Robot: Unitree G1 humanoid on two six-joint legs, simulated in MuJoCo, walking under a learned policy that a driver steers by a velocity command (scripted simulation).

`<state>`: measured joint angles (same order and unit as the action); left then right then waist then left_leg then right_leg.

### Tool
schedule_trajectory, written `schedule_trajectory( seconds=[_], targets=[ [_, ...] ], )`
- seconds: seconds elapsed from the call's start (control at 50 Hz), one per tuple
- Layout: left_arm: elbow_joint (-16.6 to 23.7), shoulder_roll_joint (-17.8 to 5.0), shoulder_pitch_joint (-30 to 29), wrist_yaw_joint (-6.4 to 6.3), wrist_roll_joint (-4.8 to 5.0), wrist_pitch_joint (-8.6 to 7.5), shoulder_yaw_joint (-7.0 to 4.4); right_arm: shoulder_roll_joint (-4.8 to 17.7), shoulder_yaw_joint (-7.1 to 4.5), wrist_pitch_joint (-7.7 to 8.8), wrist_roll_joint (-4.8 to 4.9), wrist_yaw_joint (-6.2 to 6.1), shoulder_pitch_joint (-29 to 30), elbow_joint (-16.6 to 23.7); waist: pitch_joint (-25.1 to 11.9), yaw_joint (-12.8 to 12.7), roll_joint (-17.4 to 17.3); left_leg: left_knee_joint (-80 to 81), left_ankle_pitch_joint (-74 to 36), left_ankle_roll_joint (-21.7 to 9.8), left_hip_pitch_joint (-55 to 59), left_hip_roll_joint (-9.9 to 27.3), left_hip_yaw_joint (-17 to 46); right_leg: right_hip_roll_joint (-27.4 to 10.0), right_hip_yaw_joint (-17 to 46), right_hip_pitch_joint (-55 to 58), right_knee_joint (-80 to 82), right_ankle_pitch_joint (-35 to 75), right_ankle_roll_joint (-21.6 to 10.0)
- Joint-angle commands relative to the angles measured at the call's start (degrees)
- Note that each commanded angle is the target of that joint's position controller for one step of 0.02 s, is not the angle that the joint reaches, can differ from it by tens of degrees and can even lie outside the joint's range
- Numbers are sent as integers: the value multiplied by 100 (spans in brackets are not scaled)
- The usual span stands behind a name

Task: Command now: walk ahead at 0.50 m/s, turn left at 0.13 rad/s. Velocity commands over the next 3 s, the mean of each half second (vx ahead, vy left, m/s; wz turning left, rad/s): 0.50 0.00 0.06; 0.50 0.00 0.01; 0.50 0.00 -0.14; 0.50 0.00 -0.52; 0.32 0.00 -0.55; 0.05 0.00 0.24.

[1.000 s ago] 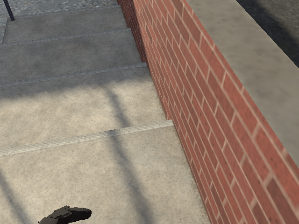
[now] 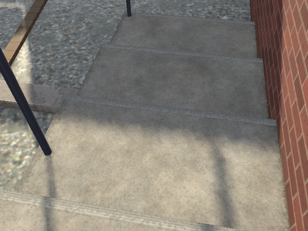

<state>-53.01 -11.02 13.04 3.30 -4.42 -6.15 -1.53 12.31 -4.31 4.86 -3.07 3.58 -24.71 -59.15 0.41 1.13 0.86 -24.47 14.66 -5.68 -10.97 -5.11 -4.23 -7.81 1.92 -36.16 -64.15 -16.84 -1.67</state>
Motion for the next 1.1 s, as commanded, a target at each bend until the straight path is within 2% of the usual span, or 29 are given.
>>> schedule_trajectory(
  seconds=[0.02,0.08,0.14,0.22,0.26,0.28,0.3,0.32,0.34,0.36,0.4,0.42,0.5,0.58,0.62,0.7,0.74,0.76,0.78,0.8,0.82,0.84,0.86,0.88,0.92,0.96,1.0,1.04,1.1],
  targets=[
    [199,94,400,90,-15,121,98,509,-59,238,-53,66,439,496,227,-352,-266,1285,-3321,-1247,-1292,1677,888,-56,-44,932,1601,1620,-134],
    [455,-103,-253,156,55,188,109,654,-101,178,-108,183,82,315,349,-185,-255,1134,-3204,-1115,-617,1772,893,153,32,609,2220,2318,-116],
    [684,-339,-941,93,94,205,18,472,-58,148,-151,200,-440,-10,550,18,-312,1005,-2694,-908,379,1857,904,257,75,87,2692,2528,-183],
    [954,-574,-1616,-6,120,204,-142,737,-149,91,-131,160,-621,-184,560,64,-386,763,-3335,-648,1258,1942,844,643,-307,529,3279,1935,-379],
    [754,-829,-932,-70,256,109,-301,866,-234,78,-124,163,-425,-135,-8,-308,-259,-280,-4581,-262,960,1489,497,913,-528,2202,3203,2028,-668],
    [476,-1033,-7,-58,305,44,-345,354,-121,108,-198,157,-1136,-192,-1123,-221,285,-1554,-3522,65,-25,899,298,444,230,4423,2902,2504,-1353],
    [143,-1070,1401,-66,342,34,-324,9,51,154,-298,289,-1297,-109,-1968,-750,1015,-3169,-384,371,-1956,78,147,-781,2359,6517,3770,1163,-2297],
    [-265,-887,2436,-121,176,24,-278,279,-45,110,-140,398,-212,110,-1628,-1300,845,-4536,1960,180,-3010,-45,548,-1026,3456,6512,4758,-621,-1992],
    [-302,-1029,2028,-188,138,-71,-349,410,-122,123,-5,318,616,359,-448,-1209,528,-4856,1586,-73,-3596,338,857,-906,3146,5417,5088,-1278,-1526],
    [-166,-929,1224,-228,225,-106,-336,485,-138,161,-18,160,769,398,40,-868,396,-4660,992,-173,-3197,697,954,-834,2667,4247,5272,-717,-1440],
    [-200,-168,671,-251,291,-112,-80,-44,-19,164,-218,-28,748,455,13,-394,229,-4128,479,-239,-2261,1083,1016,-676,1898,3208,5556,350,-1439],
    [-206,10,596,-243,306,-115,-6,-244,16,113,-247,-79,681,474,95,-240,171,-3925,391,-199,-1989,1159,989,-628,1666,2858,5713,545,-1372],
    [-288,-161,620,-125,224,-242,-27,-152,-36,-9,-129,-68,1087,692,369,-133,200,-2604,-311,104,-1812,1163,550,-362,728,2247,5992,938,-1212],
    [-600,-395,1287,147,159,-184,-31,-103,-25,-127,-158,14,1754,1095,474,-345,347,-1897,-1169,368,-1285,941,302,-308,466,1722,5849,818,-1306],
    [-671,-368,1488,153,-25,-204,-50,24,-57,-82,-236,3,1357,1046,459,-253,222,-2462,-1586,352,-1394,991,531,-489,534,1951,5424,1261,-1419],
    [-756,-295,1660,6,7,-178,-80,197,-180,10,-126,-159,1860,1364,393,-362,251,-2069,-488,309,-1556,926,356,-664,625,3067,4656,2127,-1341],
    [-684,-503,1340,-46,88,-159,-164,222,-248,72,-67,-179,1601,1402,347,-9,223,-1494,-380,155,-391,581,-156,-440,373,2622,3931,3043,-1210],
    [-741,-662,1428,-10,44,-162,-228,278,-317,138,-17,-192,1109,1244,170,246,61,-1297,-626,61,621,339,-389,-117,182,2181,3066,3561,-1104],
    [-709,-701,1407,54,9,-175,-288,530,-420,241,27,-247,145,929,-264,590,-391,-1096,-869,-293,1666,455,-70,367,-27,1581,1603,3108,-850],
    [-637,96,1956,113,-91,-170,-117,838,-401,268,-35,-291,-642,793,-1405,541,-1638,-793,-2859,-1781,3208,1825,1933,1209,-269,433,-773,-728,-345],
    [-235,235,1365,173,59,-249,-110,504,-223,333,-252,-149,-1362,585,-862,825,-1214,256,-2380,-2389,2986,2776,4001,1589,500,-1139,-1618,-2096,-367],
    [286,-67,47,59,169,-183,-235,507,-230,425,-309,-110,-785,527,589,728,-541,537,-1130,-1964,1958,2940,3974,1090,947,-2011,-1535,-1341,-417],
    [315,-169,-228,-84,88,-83,-267,277,-139,386,-87,-122,-221,569,543,452,30,504,-506,-1602,1543,2669,3247,692,726,-1793,-1293,-688,-401],
    [192,-33,93,-154,-16,-37,-254,-65,-12,313,-33,-125,-14,600,313,228,101,514,-465,-1521,1003,2396,2725,566,648,-1341,-1083,-161,-394],
    [179,473,179,-183,-283,61,-87,-496,158,232,-93,-222,302,685,598,-93,-46,522,-651,-1094,66,1961,1901,287,589,-792,-15,553,-367],
    [200,342,145,-26,-286,19,-44,-590,273,309,-191,-392,361,703,393,-104,-8,121,-451,-783,-400,1437,1253,157,524,-476,1313,2571,-333],
    [432,194,-415,45,-91,-13,-37,-184,233,354,-186,-382,-10,540,233,139,-145,-185,-150,-584,-1416,891,575,391,-105,769,2722,4443,-197],
    [692,120,-873,-10,-37,104,15,-228,317,316,-191,-241,-658,206,516,211,-300,-94,272,-688,-2058,1171,956,399,-211,1353,2914,4416,-103],
    [930,-252,-1544,-88,-156,258,0,-167,386,368,33,-126,-1242,-19,863,404,14,-611,452,-822,-834,1578,1614,208,-23,521,3603,3758,-30]
  ],
)
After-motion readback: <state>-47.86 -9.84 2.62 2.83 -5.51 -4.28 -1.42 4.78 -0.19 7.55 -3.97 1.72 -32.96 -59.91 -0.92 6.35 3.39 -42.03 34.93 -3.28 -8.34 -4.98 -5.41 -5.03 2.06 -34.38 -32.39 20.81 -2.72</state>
